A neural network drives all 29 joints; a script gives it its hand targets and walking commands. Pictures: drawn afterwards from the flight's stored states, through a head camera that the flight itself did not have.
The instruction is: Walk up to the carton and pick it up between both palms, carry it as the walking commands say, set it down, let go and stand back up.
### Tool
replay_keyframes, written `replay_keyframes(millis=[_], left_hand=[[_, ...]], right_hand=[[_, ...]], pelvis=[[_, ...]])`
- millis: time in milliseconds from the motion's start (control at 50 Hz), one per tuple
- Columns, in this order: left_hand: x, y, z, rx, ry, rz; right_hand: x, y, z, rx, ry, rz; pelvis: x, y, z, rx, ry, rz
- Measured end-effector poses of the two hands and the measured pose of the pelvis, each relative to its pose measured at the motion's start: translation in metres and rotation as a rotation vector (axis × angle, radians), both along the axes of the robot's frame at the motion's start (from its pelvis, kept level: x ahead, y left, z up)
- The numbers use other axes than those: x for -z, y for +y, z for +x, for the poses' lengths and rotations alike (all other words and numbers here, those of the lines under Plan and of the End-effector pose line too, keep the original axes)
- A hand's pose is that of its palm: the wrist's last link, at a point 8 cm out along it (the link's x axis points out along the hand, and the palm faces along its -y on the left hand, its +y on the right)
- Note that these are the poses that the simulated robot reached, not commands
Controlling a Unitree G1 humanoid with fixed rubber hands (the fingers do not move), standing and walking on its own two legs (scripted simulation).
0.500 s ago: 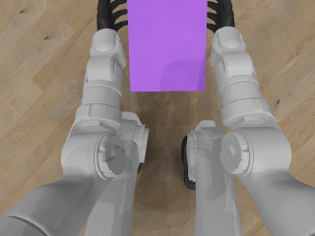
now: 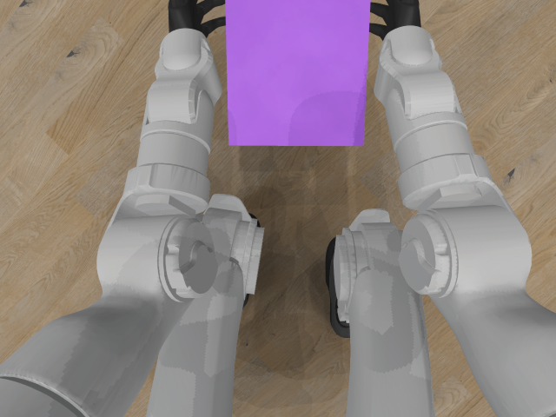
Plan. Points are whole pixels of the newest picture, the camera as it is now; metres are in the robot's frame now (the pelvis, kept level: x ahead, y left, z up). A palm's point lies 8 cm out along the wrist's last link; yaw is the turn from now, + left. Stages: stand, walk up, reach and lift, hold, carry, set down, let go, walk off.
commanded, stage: set down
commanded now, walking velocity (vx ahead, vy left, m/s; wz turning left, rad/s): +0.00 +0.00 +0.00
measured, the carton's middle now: (289, 38) +0.55 +0.04 -0.22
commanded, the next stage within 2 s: none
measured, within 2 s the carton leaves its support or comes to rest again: rests again in 1.78 s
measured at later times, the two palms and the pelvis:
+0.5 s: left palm (188, 26) +0.52 +0.16 -0.14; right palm (390, 33) +0.54 -0.08 -0.16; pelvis +0.00 +0.00 -0.01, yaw +0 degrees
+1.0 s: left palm (187, 24) +0.53 +0.16 -0.14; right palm (388, 32) +0.54 -0.08 -0.17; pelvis +0.00 +0.00 -0.01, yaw +0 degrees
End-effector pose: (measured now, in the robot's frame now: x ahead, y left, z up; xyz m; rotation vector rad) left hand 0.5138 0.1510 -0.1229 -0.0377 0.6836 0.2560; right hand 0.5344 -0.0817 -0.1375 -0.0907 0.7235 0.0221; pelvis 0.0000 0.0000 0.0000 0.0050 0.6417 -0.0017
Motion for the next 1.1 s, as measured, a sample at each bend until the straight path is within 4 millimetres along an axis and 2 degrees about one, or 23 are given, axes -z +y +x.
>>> replay_keyframes(millis=[220, 580, 1100], left_hand=[[0.005, 0.004, 0.002, 0.011, 0.013, 0.006], [0.015, 0.006, 0.011, 0.035, 0.017, 0.004], [0.022, 0.012, 0.014, 0.042, 0.012, -0.005]], right_hand=[[0.009, 0.003, 0.002, -0.020, 0.007, -0.001], [0.027, 0.003, 0.004, -0.026, 0.021, -0.002], [0.032, 0.006, 0.008, -0.055, 0.010, 0.031]], pelvis=[[0.004, -0.003, -0.004, 0.002, 0.001, 0.008], [0.012, -0.003, 0.002, 0.000, 0.017, 0.007], [0.015, -0.004, 0.004, 0.005, 0.031, 0.017]])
